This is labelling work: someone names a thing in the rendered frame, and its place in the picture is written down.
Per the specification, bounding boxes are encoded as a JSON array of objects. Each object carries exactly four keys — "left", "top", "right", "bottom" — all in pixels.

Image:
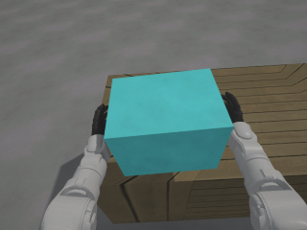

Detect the carton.
[{"left": 104, "top": 68, "right": 234, "bottom": 176}]

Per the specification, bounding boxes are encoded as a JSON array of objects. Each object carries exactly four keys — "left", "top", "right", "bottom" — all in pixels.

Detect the robot right upper arm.
[{"left": 248, "top": 190, "right": 307, "bottom": 230}]

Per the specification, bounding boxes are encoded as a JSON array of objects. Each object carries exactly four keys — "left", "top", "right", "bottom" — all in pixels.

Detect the robot left hand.
[{"left": 91, "top": 104, "right": 108, "bottom": 135}]

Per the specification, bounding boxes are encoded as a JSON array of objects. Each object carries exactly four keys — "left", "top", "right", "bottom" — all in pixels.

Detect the robot left forearm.
[{"left": 40, "top": 134, "right": 111, "bottom": 230}]

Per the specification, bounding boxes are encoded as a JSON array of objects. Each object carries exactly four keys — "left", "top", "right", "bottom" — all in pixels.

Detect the robot left upper arm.
[{"left": 42, "top": 195, "right": 98, "bottom": 230}]

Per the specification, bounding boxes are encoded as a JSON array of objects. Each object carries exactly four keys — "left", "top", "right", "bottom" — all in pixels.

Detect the robot right hand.
[{"left": 221, "top": 91, "right": 244, "bottom": 124}]

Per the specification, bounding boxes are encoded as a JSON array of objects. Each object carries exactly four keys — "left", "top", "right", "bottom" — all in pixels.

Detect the robot right forearm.
[{"left": 228, "top": 122, "right": 307, "bottom": 208}]

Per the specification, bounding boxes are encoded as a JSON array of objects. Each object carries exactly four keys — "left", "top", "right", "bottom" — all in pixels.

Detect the pedestal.
[{"left": 97, "top": 63, "right": 307, "bottom": 224}]

